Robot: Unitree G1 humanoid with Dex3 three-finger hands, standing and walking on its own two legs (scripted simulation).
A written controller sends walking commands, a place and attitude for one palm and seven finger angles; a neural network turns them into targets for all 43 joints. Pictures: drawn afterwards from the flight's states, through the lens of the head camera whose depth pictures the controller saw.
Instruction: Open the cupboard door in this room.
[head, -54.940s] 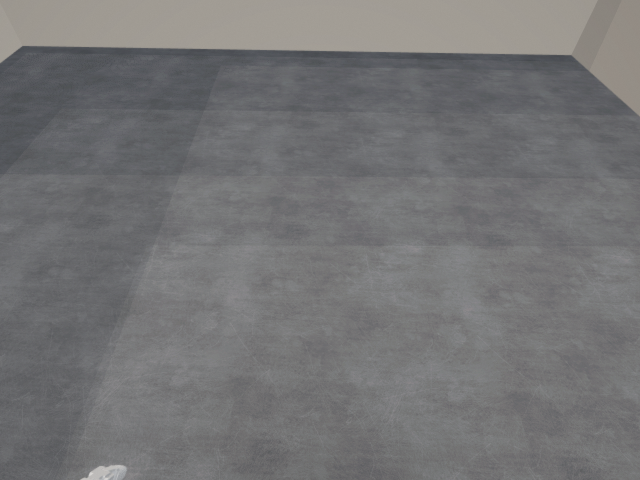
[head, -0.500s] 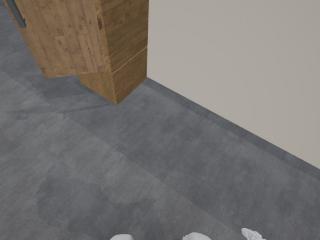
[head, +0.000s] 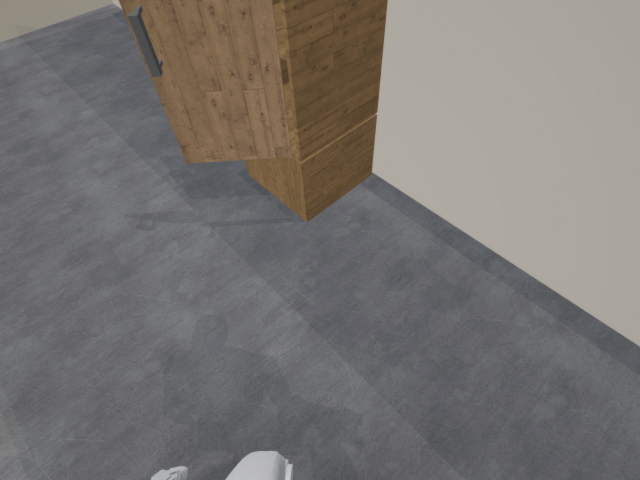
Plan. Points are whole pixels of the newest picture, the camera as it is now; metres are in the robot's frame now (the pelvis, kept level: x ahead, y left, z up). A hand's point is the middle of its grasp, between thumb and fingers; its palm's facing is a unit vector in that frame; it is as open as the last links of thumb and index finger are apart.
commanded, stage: take the last steps up to it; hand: left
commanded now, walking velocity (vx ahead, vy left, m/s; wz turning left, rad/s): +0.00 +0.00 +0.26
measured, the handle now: (148, 42) +1.06 +0.47 +0.01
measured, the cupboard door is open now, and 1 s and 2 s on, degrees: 49 49 49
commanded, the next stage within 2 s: come to a stop and stand still in 1.62 s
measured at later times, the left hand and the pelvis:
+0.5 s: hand out of the picture +0.08 +0.24 -0.16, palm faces +0.18 -0.96 -0.20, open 7.4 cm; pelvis +0.05 +0.04 +0.00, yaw +8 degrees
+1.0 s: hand out of the picture +0.11 +0.25 -0.18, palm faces +0.33 -0.93 -0.18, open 7.3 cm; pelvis +0.21 +0.09 +0.00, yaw +14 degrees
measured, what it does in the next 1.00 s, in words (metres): walks ahead: left foot, then right foot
